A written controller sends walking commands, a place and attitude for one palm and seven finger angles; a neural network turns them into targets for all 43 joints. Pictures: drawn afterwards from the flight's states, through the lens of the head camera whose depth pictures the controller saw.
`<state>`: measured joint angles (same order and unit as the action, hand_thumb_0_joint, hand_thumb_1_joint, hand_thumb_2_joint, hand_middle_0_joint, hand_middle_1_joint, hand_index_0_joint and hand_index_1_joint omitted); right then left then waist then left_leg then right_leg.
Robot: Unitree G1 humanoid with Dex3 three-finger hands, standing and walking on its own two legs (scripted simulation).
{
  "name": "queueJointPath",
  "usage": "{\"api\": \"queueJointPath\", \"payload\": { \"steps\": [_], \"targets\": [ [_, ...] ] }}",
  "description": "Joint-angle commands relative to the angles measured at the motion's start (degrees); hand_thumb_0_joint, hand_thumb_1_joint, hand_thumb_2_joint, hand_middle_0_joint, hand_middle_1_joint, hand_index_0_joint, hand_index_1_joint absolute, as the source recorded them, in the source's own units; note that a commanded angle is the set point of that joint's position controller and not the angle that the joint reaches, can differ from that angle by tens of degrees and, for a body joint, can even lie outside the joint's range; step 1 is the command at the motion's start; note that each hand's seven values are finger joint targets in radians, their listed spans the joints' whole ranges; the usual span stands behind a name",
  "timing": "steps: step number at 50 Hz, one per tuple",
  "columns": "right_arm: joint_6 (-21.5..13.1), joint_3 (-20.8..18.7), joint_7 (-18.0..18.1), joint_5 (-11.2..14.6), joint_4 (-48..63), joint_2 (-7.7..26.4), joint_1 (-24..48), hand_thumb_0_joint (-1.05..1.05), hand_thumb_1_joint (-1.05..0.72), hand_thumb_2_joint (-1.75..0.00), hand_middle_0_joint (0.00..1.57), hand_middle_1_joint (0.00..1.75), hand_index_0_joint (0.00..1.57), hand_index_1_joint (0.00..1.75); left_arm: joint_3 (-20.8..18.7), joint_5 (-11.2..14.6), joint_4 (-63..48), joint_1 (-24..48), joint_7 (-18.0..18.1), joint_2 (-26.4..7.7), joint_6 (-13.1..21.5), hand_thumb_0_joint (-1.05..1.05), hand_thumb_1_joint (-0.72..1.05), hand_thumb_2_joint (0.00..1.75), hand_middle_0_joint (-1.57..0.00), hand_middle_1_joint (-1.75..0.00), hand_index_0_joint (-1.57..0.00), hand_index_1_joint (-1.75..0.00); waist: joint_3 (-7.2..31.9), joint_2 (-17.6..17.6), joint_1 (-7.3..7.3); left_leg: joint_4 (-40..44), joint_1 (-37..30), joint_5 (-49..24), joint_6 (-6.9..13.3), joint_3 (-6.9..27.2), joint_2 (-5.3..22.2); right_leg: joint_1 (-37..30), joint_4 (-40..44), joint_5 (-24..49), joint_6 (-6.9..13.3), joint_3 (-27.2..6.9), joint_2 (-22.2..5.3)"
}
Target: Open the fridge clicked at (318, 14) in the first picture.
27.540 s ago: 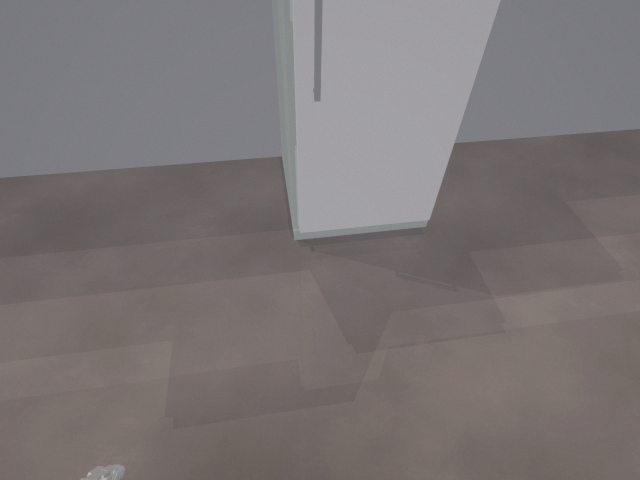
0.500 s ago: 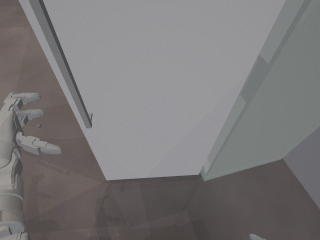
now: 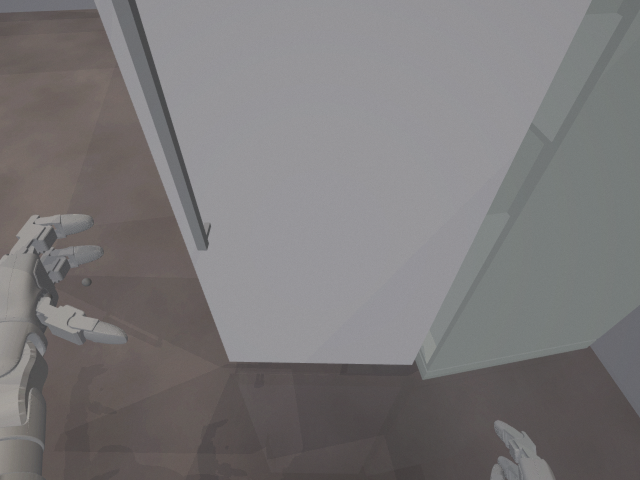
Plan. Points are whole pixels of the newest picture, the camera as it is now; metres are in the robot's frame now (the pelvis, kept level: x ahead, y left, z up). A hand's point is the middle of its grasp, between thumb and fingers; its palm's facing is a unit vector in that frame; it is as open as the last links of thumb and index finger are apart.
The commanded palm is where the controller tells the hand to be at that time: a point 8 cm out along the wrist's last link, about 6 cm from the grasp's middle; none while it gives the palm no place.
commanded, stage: draw the hand back to the body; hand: left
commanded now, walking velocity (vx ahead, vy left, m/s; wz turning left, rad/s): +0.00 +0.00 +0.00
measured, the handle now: (169, 124) +0.50 +0.26 +0.18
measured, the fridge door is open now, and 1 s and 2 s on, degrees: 78 78 78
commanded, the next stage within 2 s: step back with the hand held close in 1.54 s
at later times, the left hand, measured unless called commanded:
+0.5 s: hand (67, 295) +0.26 +0.29 +0.14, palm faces +0.23 -0.97 -0.05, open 14.5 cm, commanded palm +0.22 +0.33 +0.15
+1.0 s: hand (50, 291) +0.24 +0.28 +0.17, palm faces +0.48 -0.80 -0.36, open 10.4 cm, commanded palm +0.19 +0.31 +0.19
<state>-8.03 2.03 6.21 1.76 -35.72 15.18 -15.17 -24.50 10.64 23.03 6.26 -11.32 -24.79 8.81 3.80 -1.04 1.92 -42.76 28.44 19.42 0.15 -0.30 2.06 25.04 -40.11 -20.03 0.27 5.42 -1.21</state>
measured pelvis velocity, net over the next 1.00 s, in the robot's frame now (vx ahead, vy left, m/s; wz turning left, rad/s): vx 0.03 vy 0.00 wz -0.02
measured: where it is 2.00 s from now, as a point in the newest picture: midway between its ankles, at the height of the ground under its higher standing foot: outside the picture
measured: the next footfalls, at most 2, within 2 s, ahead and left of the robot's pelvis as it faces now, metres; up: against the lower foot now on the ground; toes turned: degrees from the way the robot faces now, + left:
none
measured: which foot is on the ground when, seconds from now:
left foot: down 0.00-1.00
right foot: down 0.00-1.00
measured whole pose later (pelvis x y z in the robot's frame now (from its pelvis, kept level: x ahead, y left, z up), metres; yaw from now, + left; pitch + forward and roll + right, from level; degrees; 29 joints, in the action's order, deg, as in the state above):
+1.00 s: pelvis +0.03 +0.00 +0.03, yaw -1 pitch -3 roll +0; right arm -8.4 2.1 5.0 -0.5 -37.6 13.1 -11.9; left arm -19.8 4.0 -14.0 -20.0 6.4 -19.6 3.4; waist 0.1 -2.5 4.5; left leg -24.6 6.9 14.2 0.4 -2.8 0.7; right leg 5.4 -24.2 -15.2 -0.4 3.3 -1.7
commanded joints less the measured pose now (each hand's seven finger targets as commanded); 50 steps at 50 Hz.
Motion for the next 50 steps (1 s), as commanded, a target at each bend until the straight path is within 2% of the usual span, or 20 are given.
{"api": "queueJointPath", "payload": {
  "steps": [1, 2, 3, 5, 8, 10, 13, 18, 22, 23, 24, 25, 26, 27, 29, 31, 34, 35, 37, 50],
  "targets": [
    [-5.7, -2.2, 3.8, 1.7, 5.8, 9.0, 3.3, 0.00, -0.90, -0.90, 0.20, 0.30, 0.20, 0.30, -6.2, 15.2, -12.1, 26.9, -13.6, -16.0, 6.3, 0.00, -0.55, 0.20, -0.25, -1.15, -0.25, -1.15, 14.8, -3.8, -3.12, 6.6, -10.6, -6.6, 1.4, 1.7, -2.2, -6.9, 8.0, 10.1, 1.3, -5.7, 1.6],
    [-5.9, -1.9, 4.1, 1.4, 5.9, 8.8, 3.0, 0.00, -0.90, -0.90, 0.20, 0.30, 0.20, 0.30, -7.0, 13.3, -9.4, 24.6, -15.4, -18.7, 5.4, 0.00, -0.55, 0.20, -0.25, -1.15, -0.25, -1.15, 13.7, -3.7, -1.80, 7.3, -9.6, -7.2, 1.5, 1.8, -2.1, -6.3, 7.4, 10.6, 1.3, -5.2, 1.6],
    [-6.2, -1.9, 4.0, 1.3, 6.5, 8.7, 2.9, 0.00, -0.90, -0.90, 0.20, 0.30, 0.20, 0.30, -8.1, 11.7, -8.4, 22.2, -15.6, -21.1, 4.3, 0.00, -0.55, 0.20, -0.25, -1.15, -0.25, -1.15, 12.8, -6.2, -0.72, 7.5, -8.9, -7.6, 1.6, 1.7, -2.3, -5.5, 7.3, 10.1, 1.4, -5.3, 1.6],
    [-6.5, -1.6, 3.1, 1.3, 7.7, 8.0, 3.3, 0.00, -0.90, -0.90, 0.20, 0.30, 0.20, 0.30, -6.6, 10.1, -6.7, 17.6, -14.7, -18.7, 1.0, 0.00, -0.55, 0.20, -0.25, -1.15, -0.25, -1.15, 8.8, -5.8, 0.31, 9.1, -7.5, -7.1, 1.3, 1.9, -2.1, -4.1, 7.5, 8.8, 1.2, -4.1, 1.4],
    [-7.1, -2.0, 1.6, 1.4, 10.5, 7.9, 3.6, 0.00, -0.90, -0.90, 0.20, 0.30, 0.20, 0.30, -10.7, 11.6, -11.0, 8.3, -12.7, -19.4, -1.4, 0.00, -0.55, 0.20, -0.25, -1.15, -0.25, -1.15, 11.7, -3.3, 2.54, 9.3, -8.1, -9.9, 1.3, 1.7, -2.2, -8.1, 7.4, 11.1, 1.3, -3.8, 1.5],
    [-7.5, -2.0, 0.8, 1.6, 11.6, 7.5, 4.0, 0.00, -0.90, -0.90, 0.20, 0.30, 0.20, 0.30, -9.4, 12.6, -16.0, 6.6, -11.8, -16.2, -1.9, 0.00, -0.55, 0.20, -0.25, -1.15, -0.25, -1.15, 12.6, -3.1, 2.34, 9.4, -9.3, -11.5, 1.2, 1.2, -2.1, -8.4, 7.4, 13.6, 1.0, -3.6, 1.5],
    [-8.1, -2.1, 0.8, 1.9, 11.6, 7.6, 4.0, 0.00, -0.90, -0.90, 0.20, 0.30, 0.20, 0.30, -7.6, 13.0, -19.7, 5.2, -10.5, -13.3, -2.8, 0.00, -0.55, 0.20, -0.25, -1.15, -0.25, -1.15, 9.3, -2.6, 1.22, 9.8, -9.8, -9.9, 1.3, 1.0, -2.0, -6.8, 8.6, 11.5, 0.8, -3.4, 2.0],
    [-8.8, -2.1, 1.6, 1.9, 10.7, 7.6, 4.5, 0.00, -0.90, -0.90, 0.20, 0.30, 0.20, 0.30, -7.5, 11.6, -26.0, 5.2, -8.6, -13.9, -4.5, 0.00, -0.55, 0.20, -0.25, -1.15, -0.25, -1.15, 7.2, -3.3, 0.74, 11.3, -11.3, -7.8, 1.5, 1.3, -1.9, -6.3, 10.3, 8.5, 0.6, -3.4, 2.1],
    [-9.6, -1.6, 2.6, 1.8, 9.7, 7.1, 5.6, 0.00, -0.90, -0.90, 0.20, 0.30, 0.20, 0.30, -6.4, 11.1, -29.5, 7.1, -8.3, -13.2, -4.8, 0.00, -0.41, 0.27, -0.25, -1.07, -0.25, -1.07, 6.9, -4.8, 0.60, 12.7, -13.3, -6.5, 1.4, 2.0, -1.9, -6.8, 11.3, 6.6, 0.7, -3.4, 2.0],
    [-9.9, -1.5, 2.8, 1.8, 9.5, 7.1, 5.8, 0.00, -0.90, -0.90, 0.20, 0.30, 0.20, 0.30, -6.4, 11.3, -30.3, 6.7, -8.2, -13.1, -4.9, 0.00, -0.37, 0.29, -0.24, -1.04, -0.24, -1.04, 6.7, -3.8, 0.50, 12.4, -13.6, -6.6, 1.6, 1.9, -1.9, -7.3, 11.8, 6.7, 0.6, -3.6, 2.1],
    [-9.1, -1.8, 2.2, -0.2, 7.8, 7.2, 7.4, 0.00, -0.90, -0.90, 0.20, 0.30, 0.20, 0.30, -7.7, 2.2, -30.4, 10.0, 2.1, -20.3, -3.5, 0.00, -0.33, 0.31, -0.24, -1.02, -0.24, -1.02, 1.7, -3.8, 1.00, 13.5, -11.2, -5.0, 1.5, 1.3, -2.8, -6.2, 16.5, 3.7, 0.6, -6.0, 0.7],
    [-9.1, -1.6, 1.9, -0.5, 7.6, 6.4, 7.7, 0.00, -0.90, -0.90, 0.20, 0.30, 0.20, 0.30, -3.6, 1.1, -28.5, 5.3, 6.6, -12.7, -3.5, 0.00, -0.30, 0.32, -0.24, -1.00, -0.24, -1.00, 0.1, -3.7, 0.20, 14.7, -11.4, -3.4, 1.1, 1.5, -2.5, -6.3, 16.5, 2.1, 0.6, -4.9, 0.1],
    [-8.6, -1.7, 1.6, -0.4, 7.4, 6.2, 7.8, 0.00, -0.90, -0.90, 0.20, 0.30, 0.20, 0.30, -1.7, -0.7, -29.7, 1.6, 9.7, -10.2, -3.3, 0.00, -0.26, 0.34, -0.24, -0.98, -0.24, -0.98, 1.2, -3.9, 0.73, 15.9, -13.5, -3.3, 1.2, 1.8, -2.2, -7.3, 16.2, 2.6, 0.7, -4.2, 0.3],
    [-8.2, -1.7, 1.3, -0.5, 7.4, 5.9, 7.9, 0.00, -0.90, -0.90, 0.20, 0.30, 0.20, 0.30, -0.9, -1.7, -32.1, -1.9, 11.9, -9.0, -3.0, 0.00, -0.22, 0.36, -0.24, -0.96, -0.24, -0.96, 2.4, -5.0, 0.99, 16.8, -14.9, -3.8, 1.3, 1.6, -2.0, -8.9, 16.0, 3.8, 0.8, -4.0, 0.3],
    [-7.4, -1.9, 1.0, -0.8, 7.0, 6.2, 8.1, 0.00, -0.90, -0.90, 0.20, 0.30, 0.20, 0.30, -2.8, -3.3, -35.8, -4.4, 15.1, -11.1, -2.2, 0.00, -0.15, 0.39, -0.24, -0.92, -0.24, -0.92, 5.6, -3.4, 1.49, 17.3, -16.6, -7.4, 1.5, 0.8, -1.9, -12.5, 16.4, 7.0, 0.7, -4.0, 0.3],
    [-6.8, -1.9, 0.6, -1.1, 6.9, 5.8, 8.7, 0.00, -0.90, -0.90, 0.20, 0.30, 0.20, 0.30, -1.9, -4.7, -38.6, -5.2, 17.0, -10.0, -1.7, 0.00, -0.08, 0.43, -0.23, -0.87, -0.23, -0.87, 5.3, -4.0, 1.47, 18.4, -18.0, -9.1, 1.4, 0.4, -1.8, -13.6, 16.5, 8.8, 0.8, -3.7, 0.5],
    [-6.1, -2.2, 0.4, -1.3, 6.6, 5.7, 9.1, 0.00, -0.90, -0.90, 0.20, 0.30, 0.20, 0.30, -2.4, -5.7, -40.8, -8.3, 18.3, -10.0, -1.5, 0.00, 0.03, 0.48, -0.23, -0.81, -0.23, -0.81, 5.0, -1.9, 1.75, 19.7, -19.3, -12.4, 1.6, -0.1, -1.5, -16.0, 17.2, 12.0, 0.7, -3.5, 0.7],
    [-5.7, -2.2, 0.3, -1.4, 6.7, 5.2, 9.4, 0.00, -0.90, -0.90, 0.20, 0.30, 0.20, 0.30, -1.2, -5.8, -41.5, -9.7, 18.4, -8.3, -1.5, 0.00, 0.07, 0.50, -0.23, -0.79, -0.23, -0.79, 3.8, -2.7, 1.63, 19.9, -19.6, -13.1, 1.6, -0.3, -1.4, -16.2, 17.3, 12.7, 0.7, -3.5, 0.6],
    [-5.1, -2.3, 0.2, -1.4, 6.5, 4.8, 9.6, 0.00, -0.90, -0.90, 0.20, 0.30, 0.20, 0.30, -1.5, -6.3, -43.1, -10.7, 18.7, -8.4, -1.5, 0.00, 0.14, 0.53, -0.23, -0.75, -0.23, -0.75, 3.1, -4.4, 1.69, 20.5, -20.7, -13.8, 1.4, -0.5, -1.4, -16.5, 17.8, 12.9, 0.8, -3.4, 0.7],
    [-3.0, -2.6, -0.7, -2.1, 7.7, 3.9, 10.6, 0.00, -0.90, -0.90, 0.20, 0.30, 0.20, 0.30, -1.8, -6.5, -51.5, -21.7, 18.2, -6.6, -1.9, 0.00, 0.61, 0.76, -0.21, -0.47, -0.21, -0.47, 1.4, -1.6, 2.59, 21.5, -23.3, -21.0, 1.3, -1.0, -1.2, -20.2, 18.8, 19.6, 0.4, -2.8, 0.7]
  ]
}}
